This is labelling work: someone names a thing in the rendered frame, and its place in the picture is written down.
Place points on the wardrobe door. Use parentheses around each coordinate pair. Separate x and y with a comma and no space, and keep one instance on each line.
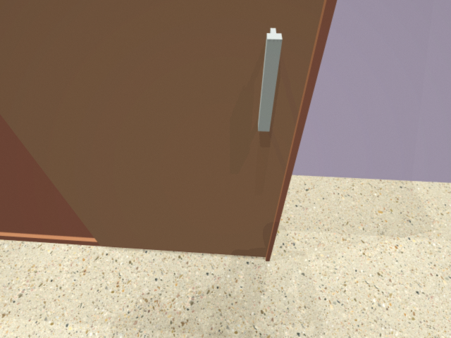
(144,113)
(29,201)

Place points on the handle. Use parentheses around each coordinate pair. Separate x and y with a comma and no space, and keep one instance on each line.
(270,72)

